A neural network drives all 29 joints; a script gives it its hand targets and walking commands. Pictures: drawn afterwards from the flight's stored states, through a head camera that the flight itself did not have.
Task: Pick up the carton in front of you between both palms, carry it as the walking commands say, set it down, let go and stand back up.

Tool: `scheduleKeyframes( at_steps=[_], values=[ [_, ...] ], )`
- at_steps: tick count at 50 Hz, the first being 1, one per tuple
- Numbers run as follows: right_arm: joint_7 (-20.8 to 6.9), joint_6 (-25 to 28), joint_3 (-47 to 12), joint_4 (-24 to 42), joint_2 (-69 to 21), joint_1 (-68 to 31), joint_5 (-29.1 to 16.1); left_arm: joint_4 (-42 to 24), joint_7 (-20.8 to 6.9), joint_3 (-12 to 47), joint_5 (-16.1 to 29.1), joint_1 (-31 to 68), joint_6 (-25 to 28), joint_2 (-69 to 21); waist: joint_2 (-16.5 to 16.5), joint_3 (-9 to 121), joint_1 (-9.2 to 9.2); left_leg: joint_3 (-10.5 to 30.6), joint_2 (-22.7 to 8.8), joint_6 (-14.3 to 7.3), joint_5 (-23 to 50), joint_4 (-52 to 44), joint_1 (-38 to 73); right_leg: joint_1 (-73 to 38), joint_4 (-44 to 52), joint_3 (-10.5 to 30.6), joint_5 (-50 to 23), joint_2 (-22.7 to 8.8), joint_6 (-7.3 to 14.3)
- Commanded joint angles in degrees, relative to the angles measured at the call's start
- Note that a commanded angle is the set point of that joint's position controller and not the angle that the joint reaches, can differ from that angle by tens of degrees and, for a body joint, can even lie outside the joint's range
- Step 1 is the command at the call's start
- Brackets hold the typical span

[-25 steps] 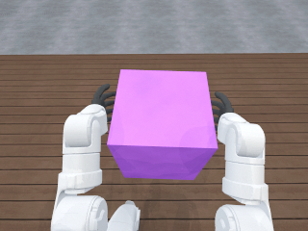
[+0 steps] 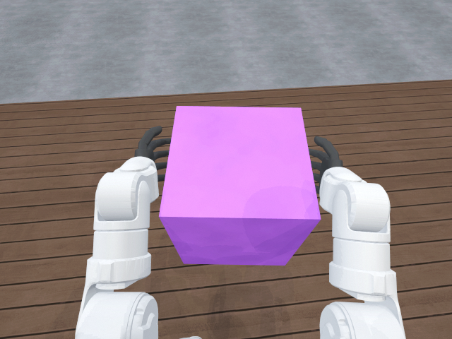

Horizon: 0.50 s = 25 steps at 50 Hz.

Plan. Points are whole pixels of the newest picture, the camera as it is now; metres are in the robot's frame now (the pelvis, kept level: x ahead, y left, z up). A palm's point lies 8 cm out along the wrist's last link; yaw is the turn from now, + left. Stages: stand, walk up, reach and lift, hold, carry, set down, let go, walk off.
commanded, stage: carry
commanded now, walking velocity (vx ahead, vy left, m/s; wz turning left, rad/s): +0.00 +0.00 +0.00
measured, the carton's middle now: (236, 193) +0.36 -0.01 +0.02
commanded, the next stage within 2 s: none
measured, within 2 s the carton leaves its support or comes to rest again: neither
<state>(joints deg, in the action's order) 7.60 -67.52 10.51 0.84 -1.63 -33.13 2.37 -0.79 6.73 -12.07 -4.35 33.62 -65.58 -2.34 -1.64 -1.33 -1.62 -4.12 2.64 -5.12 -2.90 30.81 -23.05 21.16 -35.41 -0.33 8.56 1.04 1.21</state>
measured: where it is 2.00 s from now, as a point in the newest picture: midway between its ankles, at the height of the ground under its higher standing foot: outside the picture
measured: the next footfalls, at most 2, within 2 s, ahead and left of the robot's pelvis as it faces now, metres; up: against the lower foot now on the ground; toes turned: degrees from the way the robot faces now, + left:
none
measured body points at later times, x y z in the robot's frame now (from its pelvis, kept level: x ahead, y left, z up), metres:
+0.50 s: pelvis -0.01 -0.03 +0.00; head -0.03 -0.03 +0.45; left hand +0.34 +0.13 +0.12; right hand +0.34 -0.18 +0.12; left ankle +0.03 +0.05 -0.73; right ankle -0.02 -0.13 -0.72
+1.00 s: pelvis -0.02 -0.04 +0.00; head -0.05 -0.04 +0.45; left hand +0.33 +0.12 +0.12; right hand +0.33 -0.18 +0.12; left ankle +0.03 +0.05 -0.73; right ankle -0.02 -0.13 -0.72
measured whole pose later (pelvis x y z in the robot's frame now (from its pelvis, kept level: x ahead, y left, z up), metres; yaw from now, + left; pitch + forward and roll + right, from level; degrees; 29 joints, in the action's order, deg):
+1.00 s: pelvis -0.02 -0.04 +0.00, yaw +1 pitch +3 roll -1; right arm 7.5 -70.7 9.5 -12.4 0.0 -36.3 2.6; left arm 12.9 6.7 -11.2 -3.3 36.4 -68.2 0.4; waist -0.8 7.0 0.2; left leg -2.2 0.8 -1.8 -0.5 29.2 -22.0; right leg 21.1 -36.1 -2.6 8.4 2.7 4.3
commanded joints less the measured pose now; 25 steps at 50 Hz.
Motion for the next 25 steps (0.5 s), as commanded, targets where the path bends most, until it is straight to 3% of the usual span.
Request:
scheduleKeyframes(
  at_steps=[1,3,5,11,16,25],
  values=[
    [-14.1,1.7,-40.9,7.8,-58.5,-39.9,-25.3,-4.0,-11.6,40.9,23.4,34.0,-0.4,-58.2,-1.5,36.3,0.25,9.0,-11.1,-1.6,44.9,3.3,21.1,-9.2,-0.9,4.1,-19.8,-4.8,2.9],
    [-13.9,1.1,-39.9,5.5,-57.7,-38.9,-24.0,-1.9,-12.3,40.5,23.4,33.1,-1.0,-57.3,2.8,35.3,0.77,7.6,-9.3,-1.5,34.9,4.1,16.5,-10.8,-3.1,5.3,-32.1,-7.7,5.0],
    [-13.9,0.8,-38.8,2.6,-57.6,-38.3,-22.9,0.4,-13.1,39.6,23.3,32.9,-1.3,-57.2,3.6,33.7,1.03,7.5,-8.9,-1.6,31.9,4.1,14.8,-10.0,-3.2,5.2,-33.3,-8.1,5.2],
    [-14.2,1.5,-36.5,-1.8,-59.7,-41.3,-22.2,4.1,-14.5,38.4,25.0,38.2,-0.8,-60.1,1.7,31.0,1.12,8.6,-10.6,-2.2,32.9,2.6,15.2,-7.1,-1.6,4.9,-24.0,-7.9,4.5],
    [-13.5,1.5,-35.7,-1.2,-60.6,-43.4,-22.9,3.5,-14.2,37.7,26.2,40.9,-0.9,-61.1,1.5,30.6,1.55,9.1,-10.6,-1.4,24.8,0.1,14.8,-7.5,0.7,5.7,-20.9,-8.6,4.9],
    [-13.5,0.6,-33.7,-3.6,-60.2,-43.8,-22.5,7.1,-14.0,34.9,24.9,40.1,-1.7,-60.8,1.3,26.8,1.48,9.9,-10.5,-0.5,7.6,-5.1,11.9,-5.0,5.8,6.2,-5.8,-7.9,5.0]
  ],
)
